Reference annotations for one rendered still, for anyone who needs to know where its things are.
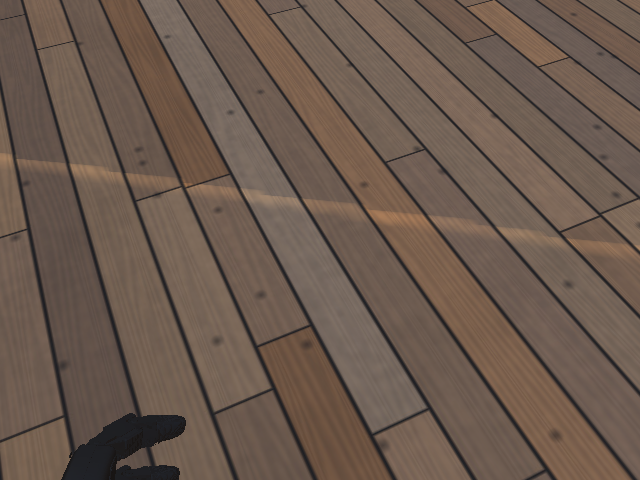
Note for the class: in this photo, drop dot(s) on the left robot hand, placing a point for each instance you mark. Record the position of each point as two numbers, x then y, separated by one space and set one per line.
98 458

